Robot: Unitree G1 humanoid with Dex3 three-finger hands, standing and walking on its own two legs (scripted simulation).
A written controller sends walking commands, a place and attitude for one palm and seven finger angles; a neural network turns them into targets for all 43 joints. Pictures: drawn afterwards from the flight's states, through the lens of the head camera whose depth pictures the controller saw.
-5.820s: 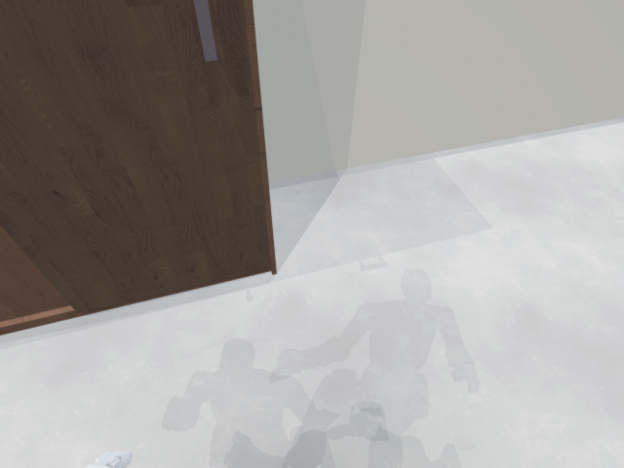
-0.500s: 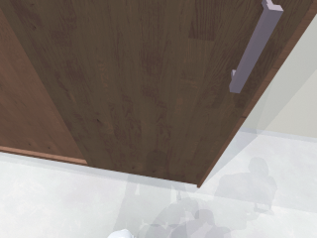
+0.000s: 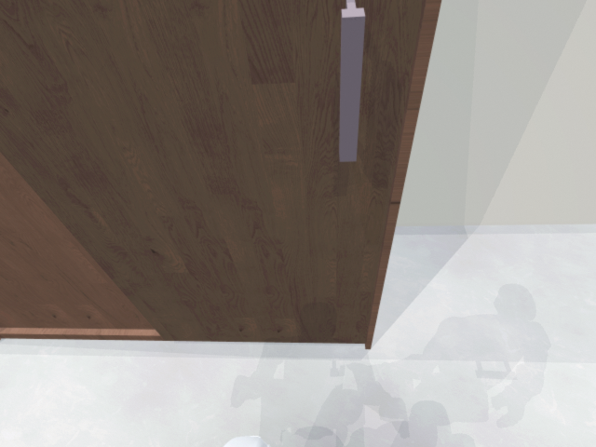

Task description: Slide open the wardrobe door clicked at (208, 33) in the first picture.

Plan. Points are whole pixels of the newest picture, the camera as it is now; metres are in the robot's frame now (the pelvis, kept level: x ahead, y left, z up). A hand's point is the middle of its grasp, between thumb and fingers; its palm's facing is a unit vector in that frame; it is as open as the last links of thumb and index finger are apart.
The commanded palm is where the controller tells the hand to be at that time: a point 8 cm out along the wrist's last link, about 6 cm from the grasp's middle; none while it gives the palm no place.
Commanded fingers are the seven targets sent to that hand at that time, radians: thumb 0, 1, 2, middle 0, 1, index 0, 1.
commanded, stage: come to a stop and stand still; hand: right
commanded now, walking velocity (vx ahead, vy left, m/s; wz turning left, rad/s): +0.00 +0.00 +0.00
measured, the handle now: (349, 86) +0.51 -0.06 +0.23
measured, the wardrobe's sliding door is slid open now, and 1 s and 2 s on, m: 0.00 0.00 0.00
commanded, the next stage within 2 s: look again from close up in 0.86 s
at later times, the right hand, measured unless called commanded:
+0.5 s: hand out of the picture -0.05 -0.16 -0.17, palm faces +0.01 +0.99 -0.16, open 7.4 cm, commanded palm none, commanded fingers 0.00 -0.90 -0.90 0.20 0.30 0.20 0.30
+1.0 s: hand out of the picture -0.09 -0.14 -0.18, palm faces +0.02 +0.99 -0.16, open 7.4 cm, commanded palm none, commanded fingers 0.00 -0.90 -0.90 0.20 0.30 0.20 0.30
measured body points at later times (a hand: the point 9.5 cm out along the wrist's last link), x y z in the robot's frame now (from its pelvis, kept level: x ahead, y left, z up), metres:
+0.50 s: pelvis -0.04 -0.01 +0.01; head -0.04 -0.01 +0.46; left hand -0.08 +0.20 -0.16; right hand -0.04 -0.22 -0.16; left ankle -0.07 +0.12 -0.74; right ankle +0.02 -0.08 -0.74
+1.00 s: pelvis -0.05 +0.01 +0.00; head -0.04 +0.01 +0.45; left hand -0.07 +0.22 -0.16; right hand -0.09 -0.19 -0.16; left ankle -0.07 +0.12 -0.74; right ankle +0.02 -0.08 -0.74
